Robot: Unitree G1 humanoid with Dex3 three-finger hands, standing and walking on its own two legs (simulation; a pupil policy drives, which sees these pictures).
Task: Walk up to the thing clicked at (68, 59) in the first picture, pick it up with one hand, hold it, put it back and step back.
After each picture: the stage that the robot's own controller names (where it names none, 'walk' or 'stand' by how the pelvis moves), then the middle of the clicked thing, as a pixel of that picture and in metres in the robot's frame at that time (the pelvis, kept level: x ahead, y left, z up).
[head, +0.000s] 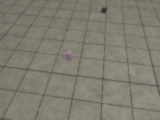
stand; (69, 56) +1.25 +0.12 -0.72
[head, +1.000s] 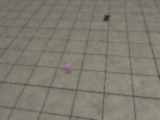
walk; (68, 69) +1.13 +0.22 -0.71
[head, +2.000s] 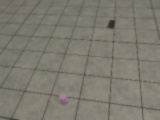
walk; (63, 99) +0.68 +0.24 -0.71
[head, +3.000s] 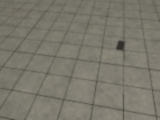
walk; out of the picture +0.42 +0.12 -0.71
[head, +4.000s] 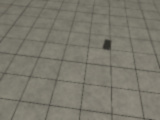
stand; out of the picture +0.32 +0.15 -0.71
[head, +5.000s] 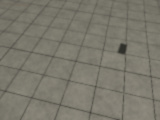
stand; out of the picture +0.32 +0.11 -0.71
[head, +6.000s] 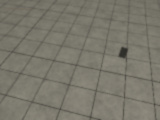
stand; out of the picture +0.30 +0.12 -0.72
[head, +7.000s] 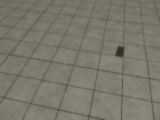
stand; out of the picture +0.31 +0.13 -0.73
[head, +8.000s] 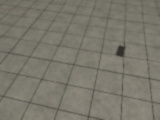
stand; out of the picture +0.30 +0.14 -0.73
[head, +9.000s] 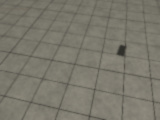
stand; out of the picture +0.30 +0.14 -0.73
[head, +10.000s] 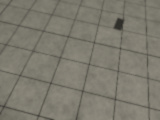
go down; out of the picture +0.33 +0.13 -0.65
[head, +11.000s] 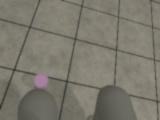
go down; (41, 83) +0.40 +0.15 -0.31
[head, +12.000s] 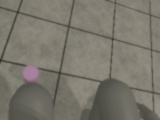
close in; (31, 75) +0.40 +0.16 -0.27
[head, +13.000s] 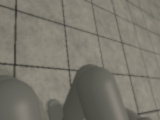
close; out of the picture +0.40 +0.19 -0.22
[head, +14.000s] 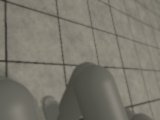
close; out of the picture +0.42 +0.20 -0.21
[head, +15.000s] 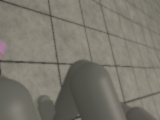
lift; out of the picture +0.45 +0.11 -0.24
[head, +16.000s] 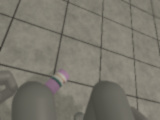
lift; (56, 81) +0.41 +0.03 -0.30
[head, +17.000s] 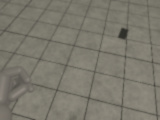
lift; out of the picture +0.29 -0.08 -0.64
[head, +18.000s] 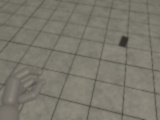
hold; out of the picture +0.23 -0.09 -0.70
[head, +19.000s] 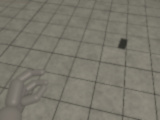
hold; out of the picture +0.21 -0.12 -0.70
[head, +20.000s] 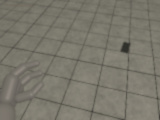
stand; out of the picture +0.22 -0.10 -0.70
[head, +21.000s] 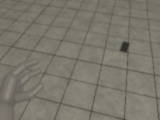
stand; out of the picture +0.23 -0.10 -0.70
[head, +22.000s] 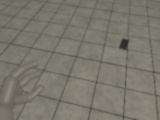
stand; out of the picture +0.24 -0.09 -0.69
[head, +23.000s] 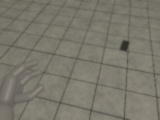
stand; out of the picture +0.24 -0.08 -0.70
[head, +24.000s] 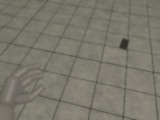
stand; out of the picture +0.25 -0.08 -0.70
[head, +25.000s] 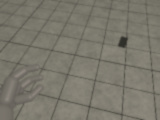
stand; out of the picture +0.25 -0.08 -0.70
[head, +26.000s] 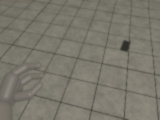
stand; out of the picture +0.24 -0.08 -0.71
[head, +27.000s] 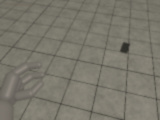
stand; out of the picture +0.25 -0.08 -0.71
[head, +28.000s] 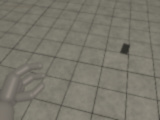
stand; out of the picture +0.24 -0.08 -0.71
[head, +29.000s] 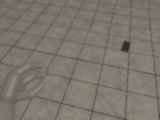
stand; out of the picture +0.25 -0.08 -0.71
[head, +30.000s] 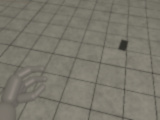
stand; out of the picture +0.25 -0.08 -0.71
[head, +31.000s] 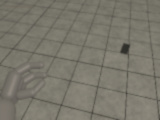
stand; out of the picture +0.25 -0.08 -0.71
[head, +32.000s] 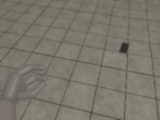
close; out of the picture +0.25 -0.08 -0.71
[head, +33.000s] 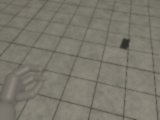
stand; out of the picture +0.25 -0.08 -0.71
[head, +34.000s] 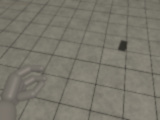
close; out of the picture +0.25 -0.07 -0.71
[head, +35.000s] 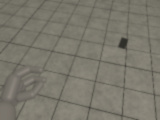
close; out of the picture +0.26 -0.07 -0.71
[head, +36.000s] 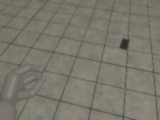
close; out of the picture +0.25 -0.07 -0.70
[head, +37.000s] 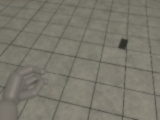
close; out of the picture +0.26 -0.07 -0.71
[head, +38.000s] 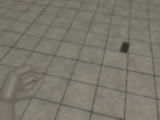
hold; out of the picture +0.25 -0.07 -0.71
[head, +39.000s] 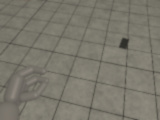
close; out of the picture +0.26 -0.07 -0.70
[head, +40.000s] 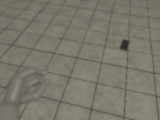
close; out of the picture +0.26 -0.07 -0.70
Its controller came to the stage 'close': yes
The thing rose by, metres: 0.01
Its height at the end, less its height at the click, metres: -0.02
